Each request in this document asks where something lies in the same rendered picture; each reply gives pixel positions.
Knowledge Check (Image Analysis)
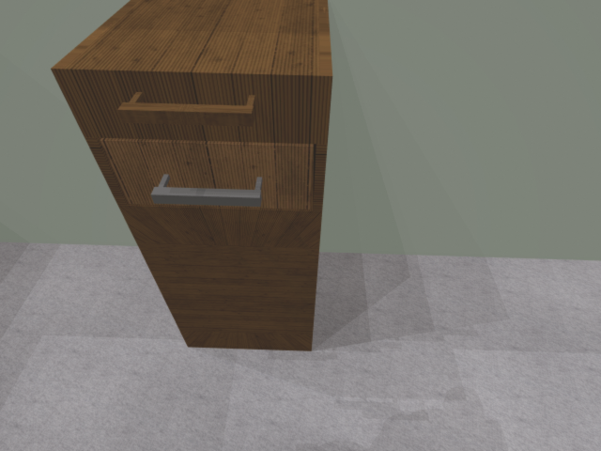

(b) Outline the cabinet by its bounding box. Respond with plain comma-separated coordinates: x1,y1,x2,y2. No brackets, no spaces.
51,0,332,351

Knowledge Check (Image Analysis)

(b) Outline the handle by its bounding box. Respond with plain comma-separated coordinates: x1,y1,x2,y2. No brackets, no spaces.
117,102,254,127
151,174,263,207

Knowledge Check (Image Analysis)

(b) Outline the drawer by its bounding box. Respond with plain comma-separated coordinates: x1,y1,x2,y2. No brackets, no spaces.
100,138,314,210

